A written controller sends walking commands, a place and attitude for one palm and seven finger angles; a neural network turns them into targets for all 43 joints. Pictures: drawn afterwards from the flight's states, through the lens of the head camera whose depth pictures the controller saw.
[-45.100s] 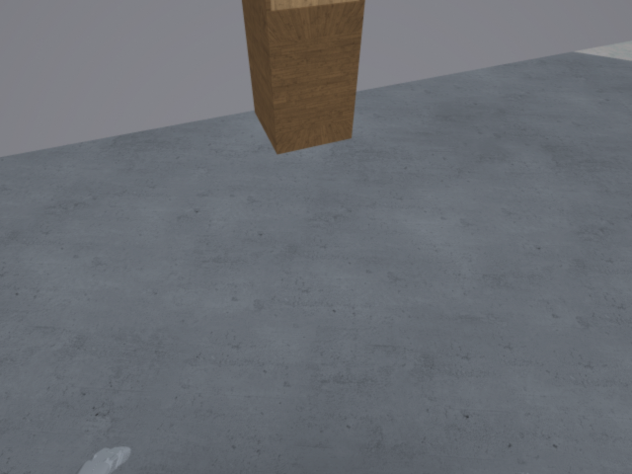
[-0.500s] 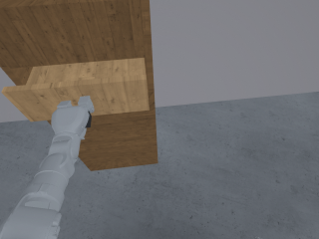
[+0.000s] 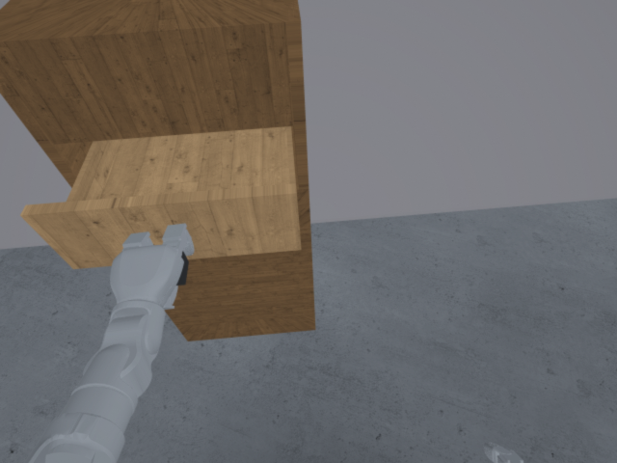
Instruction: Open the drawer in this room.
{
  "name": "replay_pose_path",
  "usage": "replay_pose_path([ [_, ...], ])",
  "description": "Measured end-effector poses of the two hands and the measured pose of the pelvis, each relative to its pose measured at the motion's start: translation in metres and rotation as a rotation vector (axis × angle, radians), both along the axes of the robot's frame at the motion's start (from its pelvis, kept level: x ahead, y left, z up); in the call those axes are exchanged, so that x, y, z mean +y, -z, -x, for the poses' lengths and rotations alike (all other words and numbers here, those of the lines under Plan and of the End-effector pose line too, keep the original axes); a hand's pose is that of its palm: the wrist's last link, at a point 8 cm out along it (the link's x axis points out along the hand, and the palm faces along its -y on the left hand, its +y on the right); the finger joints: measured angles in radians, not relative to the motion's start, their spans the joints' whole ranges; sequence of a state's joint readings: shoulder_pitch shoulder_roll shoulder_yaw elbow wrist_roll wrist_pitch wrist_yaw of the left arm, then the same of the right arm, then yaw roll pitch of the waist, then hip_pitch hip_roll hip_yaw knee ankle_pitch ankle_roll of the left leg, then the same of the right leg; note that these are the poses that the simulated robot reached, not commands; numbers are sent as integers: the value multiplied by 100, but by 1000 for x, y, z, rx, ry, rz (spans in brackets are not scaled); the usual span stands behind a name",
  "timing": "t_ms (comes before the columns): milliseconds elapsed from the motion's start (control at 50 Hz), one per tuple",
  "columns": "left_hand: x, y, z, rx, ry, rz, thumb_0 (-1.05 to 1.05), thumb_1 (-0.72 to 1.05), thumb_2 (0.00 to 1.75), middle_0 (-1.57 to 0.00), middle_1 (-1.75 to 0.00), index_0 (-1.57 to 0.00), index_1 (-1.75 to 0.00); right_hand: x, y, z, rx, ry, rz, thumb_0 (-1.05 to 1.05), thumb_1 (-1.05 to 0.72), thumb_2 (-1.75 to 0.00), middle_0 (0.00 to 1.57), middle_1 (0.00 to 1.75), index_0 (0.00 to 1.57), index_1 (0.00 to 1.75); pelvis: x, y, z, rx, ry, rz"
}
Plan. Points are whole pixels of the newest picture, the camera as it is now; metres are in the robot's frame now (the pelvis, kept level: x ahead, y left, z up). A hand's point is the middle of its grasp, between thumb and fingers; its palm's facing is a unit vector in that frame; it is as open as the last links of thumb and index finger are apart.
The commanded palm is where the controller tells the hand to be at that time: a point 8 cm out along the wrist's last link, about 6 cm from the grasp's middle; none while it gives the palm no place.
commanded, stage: pull the drawer open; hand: left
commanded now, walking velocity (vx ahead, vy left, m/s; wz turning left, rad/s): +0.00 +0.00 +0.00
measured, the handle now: (171, 255) +0.40 +0.23 +0.02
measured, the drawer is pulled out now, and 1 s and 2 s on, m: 0.15 0.27 0.30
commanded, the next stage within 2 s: open the thumb to release the handle in 1.86 s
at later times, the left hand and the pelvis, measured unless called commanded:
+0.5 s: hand (156, 330) +0.29 +0.22 +0.00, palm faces +0.00 -0.05 -1.00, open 7.7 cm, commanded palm +0.26 +0.22 +0.06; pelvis +0.00 +0.00 +0.00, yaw +0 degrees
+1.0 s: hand (150, 372) +0.24 +0.21 +0.00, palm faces -0.01 -0.08 -1.00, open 7.7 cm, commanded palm +0.20 +0.21 +0.06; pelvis +0.00 -0.01 +0.00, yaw +0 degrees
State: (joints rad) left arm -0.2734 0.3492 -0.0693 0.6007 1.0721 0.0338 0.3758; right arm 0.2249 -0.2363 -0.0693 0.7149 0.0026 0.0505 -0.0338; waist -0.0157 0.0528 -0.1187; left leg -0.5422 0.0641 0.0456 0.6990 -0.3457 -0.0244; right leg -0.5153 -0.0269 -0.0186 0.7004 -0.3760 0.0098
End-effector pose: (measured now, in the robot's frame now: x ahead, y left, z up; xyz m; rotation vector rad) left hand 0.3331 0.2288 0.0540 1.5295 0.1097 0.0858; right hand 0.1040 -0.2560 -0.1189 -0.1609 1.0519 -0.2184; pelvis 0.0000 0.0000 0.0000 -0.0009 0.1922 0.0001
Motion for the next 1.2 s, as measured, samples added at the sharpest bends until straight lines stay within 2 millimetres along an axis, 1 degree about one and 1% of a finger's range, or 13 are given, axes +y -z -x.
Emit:
replay_pose_path([
  [180,-2,0,25,-7,-3,13,3,44,72,-42,-135,-29,-135,4,-8,-23,-81,-30,-6,1,-90,-90,20,30,20,30,0,-1,1,-22,3,-2],
  [360,-5,0,48,-12,-8,10,3,44,72,-42,-135,-30,-135,10,-11,-40,-120,-81,-15,1,-90,-90,20,30,20,30,-2,-1,3,-43,-5,-5],
  [520,-7,0,66,-8,-15,15,3,45,70,-42,-135,-29,-135,14,-13,-49,-150,-105,-30,1,-90,-90,20,30,20,30,-5,-2,4,-58,-6,-7],
  [940,-13,0,111,-6,-33,35,5,46,68,-42,-135,-29,-134,18,-19,-69,-211,-152,-43,1,-90,-90,20,30,20,30,-10,-1,3,-77,-3,-12],
  [1040,-14,0,124,-5,-35,47,6,47,68,-42,-135,-30,-134,20,-22,-75,-232,-162,-46,1,-90,-90,20,30,20,30,-11,-1,2,-80,1,-12],
  [1200,-16,0,152,-7,-36,71,8,47,67,-42,-135,-31,-133,23,-28,-86,-262,-184,-50,1,-90,-90,20,30,20,30,-11,2,1,-80,8,-11],
])
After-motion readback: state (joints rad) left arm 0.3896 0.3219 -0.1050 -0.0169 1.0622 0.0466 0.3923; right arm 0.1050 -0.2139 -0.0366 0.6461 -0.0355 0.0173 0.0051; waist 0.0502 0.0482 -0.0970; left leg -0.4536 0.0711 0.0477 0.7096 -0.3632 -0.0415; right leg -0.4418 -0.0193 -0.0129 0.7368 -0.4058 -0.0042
